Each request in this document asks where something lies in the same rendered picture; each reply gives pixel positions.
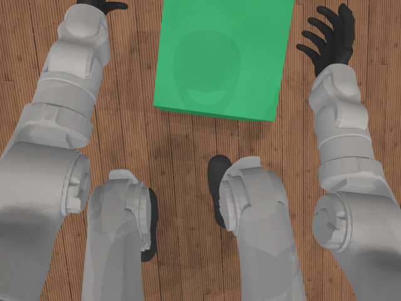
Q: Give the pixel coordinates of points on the robot left shin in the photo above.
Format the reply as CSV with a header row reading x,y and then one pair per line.
x,y
94,199

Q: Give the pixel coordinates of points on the robot left forearm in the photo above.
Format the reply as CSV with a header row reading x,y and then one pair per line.
x,y
60,112

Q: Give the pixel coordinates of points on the right robot hand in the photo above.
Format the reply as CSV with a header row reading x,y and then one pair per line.
x,y
338,45

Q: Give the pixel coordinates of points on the robot left upper arm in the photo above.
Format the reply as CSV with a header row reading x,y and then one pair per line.
x,y
39,186

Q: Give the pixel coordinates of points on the left robot hand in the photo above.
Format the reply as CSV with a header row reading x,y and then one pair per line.
x,y
104,6

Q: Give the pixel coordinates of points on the right robot foot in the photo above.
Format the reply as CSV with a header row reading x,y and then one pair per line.
x,y
217,167

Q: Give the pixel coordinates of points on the carton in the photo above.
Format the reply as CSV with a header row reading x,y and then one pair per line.
x,y
222,58

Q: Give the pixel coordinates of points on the robot right forearm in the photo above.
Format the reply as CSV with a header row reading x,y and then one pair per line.
x,y
341,126

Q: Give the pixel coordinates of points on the robot right upper arm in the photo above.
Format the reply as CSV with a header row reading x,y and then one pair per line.
x,y
363,233

